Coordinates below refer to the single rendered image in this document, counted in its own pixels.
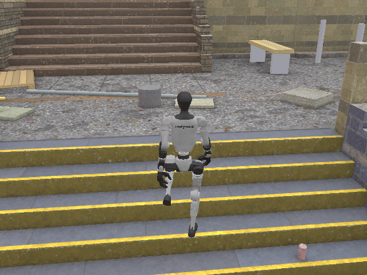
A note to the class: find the robot right forearm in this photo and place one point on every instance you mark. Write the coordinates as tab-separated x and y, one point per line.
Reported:
207	150

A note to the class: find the robot left forearm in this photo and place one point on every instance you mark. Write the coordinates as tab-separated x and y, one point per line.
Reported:
161	159

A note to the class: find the robot left upper arm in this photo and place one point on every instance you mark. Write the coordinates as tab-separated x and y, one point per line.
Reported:
166	121

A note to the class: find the robot right hand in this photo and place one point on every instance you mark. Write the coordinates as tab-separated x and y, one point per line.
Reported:
204	158

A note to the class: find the robot right foot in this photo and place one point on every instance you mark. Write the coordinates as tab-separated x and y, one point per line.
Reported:
192	232

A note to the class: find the robot torso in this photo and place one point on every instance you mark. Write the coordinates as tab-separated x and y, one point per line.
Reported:
183	137

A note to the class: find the robot left hand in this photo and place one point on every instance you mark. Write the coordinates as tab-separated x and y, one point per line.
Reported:
160	178

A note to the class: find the robot right upper arm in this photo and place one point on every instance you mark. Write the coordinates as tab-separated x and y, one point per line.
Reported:
203	129

